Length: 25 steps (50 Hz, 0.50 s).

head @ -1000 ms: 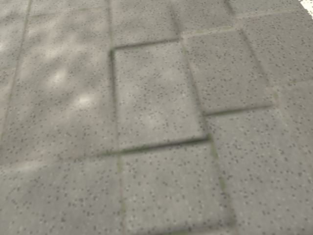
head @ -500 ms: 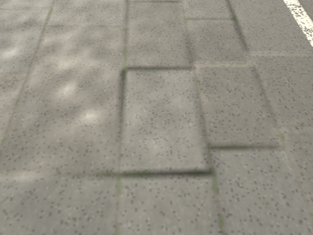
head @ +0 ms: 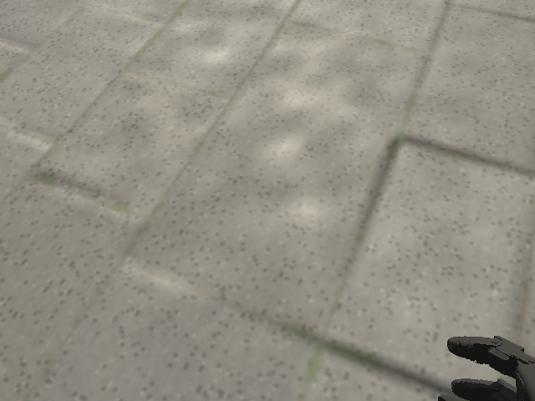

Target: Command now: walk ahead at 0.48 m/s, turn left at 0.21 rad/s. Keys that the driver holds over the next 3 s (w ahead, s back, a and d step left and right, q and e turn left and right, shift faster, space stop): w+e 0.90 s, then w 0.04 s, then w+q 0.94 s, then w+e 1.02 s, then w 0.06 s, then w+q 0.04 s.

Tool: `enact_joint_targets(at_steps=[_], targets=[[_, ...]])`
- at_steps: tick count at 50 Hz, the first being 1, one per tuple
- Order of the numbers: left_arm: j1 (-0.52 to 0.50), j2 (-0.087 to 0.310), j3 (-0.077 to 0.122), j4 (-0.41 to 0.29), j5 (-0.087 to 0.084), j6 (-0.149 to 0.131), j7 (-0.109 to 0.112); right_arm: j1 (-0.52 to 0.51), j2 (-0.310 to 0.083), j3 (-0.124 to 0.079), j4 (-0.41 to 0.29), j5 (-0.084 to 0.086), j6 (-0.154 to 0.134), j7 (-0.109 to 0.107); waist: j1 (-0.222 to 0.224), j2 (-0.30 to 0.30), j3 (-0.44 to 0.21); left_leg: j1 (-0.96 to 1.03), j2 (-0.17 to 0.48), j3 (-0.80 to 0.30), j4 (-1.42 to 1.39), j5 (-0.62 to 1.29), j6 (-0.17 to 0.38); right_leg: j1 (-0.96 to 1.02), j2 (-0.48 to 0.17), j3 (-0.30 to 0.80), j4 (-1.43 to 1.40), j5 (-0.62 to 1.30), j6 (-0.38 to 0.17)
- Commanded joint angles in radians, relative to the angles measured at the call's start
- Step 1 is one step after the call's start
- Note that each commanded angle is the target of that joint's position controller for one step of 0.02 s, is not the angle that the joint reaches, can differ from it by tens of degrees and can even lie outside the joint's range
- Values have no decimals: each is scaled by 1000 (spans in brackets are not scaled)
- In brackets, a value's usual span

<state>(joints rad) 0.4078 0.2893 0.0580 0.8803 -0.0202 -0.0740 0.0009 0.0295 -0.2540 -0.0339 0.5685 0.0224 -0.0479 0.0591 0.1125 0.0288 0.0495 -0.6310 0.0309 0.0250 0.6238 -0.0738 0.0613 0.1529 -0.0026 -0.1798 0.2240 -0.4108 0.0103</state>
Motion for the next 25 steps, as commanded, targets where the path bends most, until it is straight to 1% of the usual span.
enact_joint_targets(at_steps=[1, 2, 3, 4, 5, 6, 7, 8, 9, 11, 12, 14, 16, 18, 19, 20, 22, 24, 25], targets=[[-25, 215, 40, -33, -11, 5, 8, 116, -148, -62, -54, -6, -10, -5, -190, -133, -95, 318, -90, 58, -68, -44, 81, -69, -262, 76, 244, 1218, -137], [-36, 207, 32, -32, -13, 8, 11, 267, -188, -84, -14, -8, -3, -22, -278, -124, -169, 572, -71, 29, -109, 28, 112, -200, -233, 65, 438, 1154, -111], [-11, 129, 6, -66, 9, 0, 7, 421, -269, -103, 23, -29, 7, -45, -300, 22, -322, 955, 163, -254, -69, 25, 182, -515, -137, 63, 802, 633, -74], [106, 47, -24, -61, 6, -19, -9, 406, -278, -89, 13, -35, 0, -44, -214, 167, -511, 1114, 401, -728, -183, -109, 311, -739, 23, 245, 1084, -193, -48], [-31, 177, 15, -73, -27, -28, -16, 384, -196, -71, 14, -32, -7, -41, -271, 53, -420, 993, 363, -667, -264, -162, 258, -802, -11, 340, 1145, -158, -51], [-108, 174, 18, -115, -44, -29, -16, 316, -175, -60, 30, -27, -14, -39, -231, 59, -226, 821, 323, -477, -304, -113, 212, -846, -56, 299, 1102, -61, -51], [-127, 142, 12, -115, -31, -28, -7, 258, -146, -54, 44, -23, -22, -36, -184, 10, -144, 686, 271, -373, -339, -59, 180, -826, -99, 280, 1036, 22, -44], [-106, 132, 17, -103, -15, -17, -2, 215, -116, -47, 46, -27, -33, -32, -146, 29, -97, 587, 234, -285, -377, -13, 163, -781, -124, 279, 994, 82, -33], [-55, 114, 17, -84, -15, 0, -1, 191, -99, -46, 51, -34, -44, -29, -112, 52, -91, 519, 215, -230, -421, -11, 156, -714, -144, 288, 986, 131, -24], [-21, 75, 13, -68, -15, 27, 4, 174, -88, -50, 76, -32, -68, -28, -88, 40, -69, 454, 209, -155, -479, 29, 163, -691, -150, 286, 970, 169, -6], [-39, 69, 14, -75, -15, 36, 7, 169, -94, -53, 91, -34, -75, -29, -82, 38, -41, 434, 207, -114, -496, 53, 156, -718, -152, 294, 948, 193, 1], [-99, 67, 15, -98, -12, 41, 11, 184, -106, -59, 118, -42, -80, -37, -94, 33, -2, 443, 196, -44, -514, 93, 145, -790, -150, 312, 877, 276, 13], [-148, 61, 13, -116, -7, 32, 4, 199, -116, -62, 137, -44, -79, -47, -107, 29, 11, 477, 181, 17, -517, 124, 132, -825, -139, 313, 760, 389, 16], [-206, 48, 6, -133, -3, 24, -11, 202, -134, -65, 146, -40, -74, -54, -126, 17, 21, 498, 171, 76, -521, 144, 115, -809, -128, 274, 625, 486, 10], [-245, 39, 1, -146, -1, 22, -19, 214, -145, -67, 154, -37, -71, -58, -143, 8, 32, 513, 178, 94, -526, 147, 112, -807, -124, 247, 573, 511, 5], [-283, 31, -4, -161, 0, 21, -25, 234, -156, -71, 164, -33, -67, -61, -160, -1, 44, 540, 192, 105, -527, 154, 111, -815, -121, 229, 533, 519, -1], [-347, 28, -9, -195, 0, 20, -39, 272, -171, -77, 186, -24, -53, -65, -185, -11, 65, 624, 220, 124, -504, 183, 109, -855, -115, 205, 468, 494, -19], [-390, 33, -9, -230, 0, 20, -53, 296, -184, -82, 202, -13, -33, -68, -193, -7, 70, 712, 246, 138, -460, 248, 101, -888, -103, 176, 428, 423, -42], [-398, 38, -7, -245, -1, 20, -60, 296, -193, -85, 205, -9, -24, -70, -186, 1, 62, 743, 254, 148, -425, 325, 93, -880, -91, 157, 413, 377, -56]])
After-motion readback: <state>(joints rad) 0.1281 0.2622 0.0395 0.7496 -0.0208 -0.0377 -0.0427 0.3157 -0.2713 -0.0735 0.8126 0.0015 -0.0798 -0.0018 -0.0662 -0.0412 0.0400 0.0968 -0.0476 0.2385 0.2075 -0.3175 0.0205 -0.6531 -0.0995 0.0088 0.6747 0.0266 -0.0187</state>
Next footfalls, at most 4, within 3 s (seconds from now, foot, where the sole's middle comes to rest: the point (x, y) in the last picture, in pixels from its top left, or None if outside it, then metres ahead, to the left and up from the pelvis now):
0.04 left None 0.21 0.11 -0.76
0.60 right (375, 386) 0.49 -0.16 -0.76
1.08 left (348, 260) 0.83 -0.08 -0.76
1.58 right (447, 220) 0.99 -0.37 -0.76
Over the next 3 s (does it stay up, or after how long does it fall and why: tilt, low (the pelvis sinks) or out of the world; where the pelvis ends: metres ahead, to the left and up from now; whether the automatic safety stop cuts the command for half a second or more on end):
stays up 1.59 -0.36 0.02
